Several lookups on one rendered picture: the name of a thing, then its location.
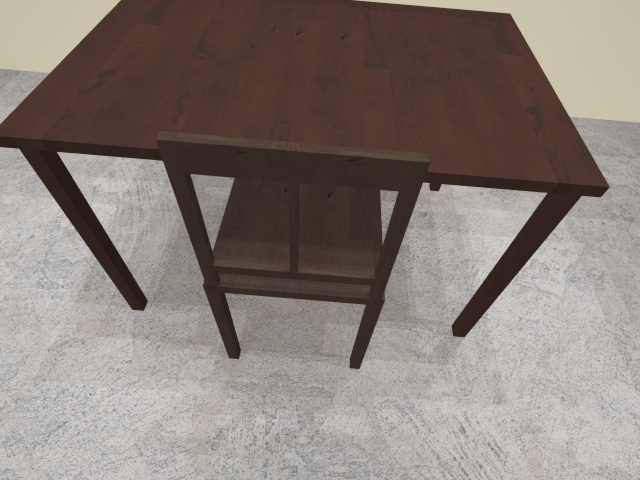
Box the table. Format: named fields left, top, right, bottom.
left=0, top=0, right=610, bottom=337

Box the chair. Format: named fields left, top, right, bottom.
left=156, top=131, right=430, bottom=369

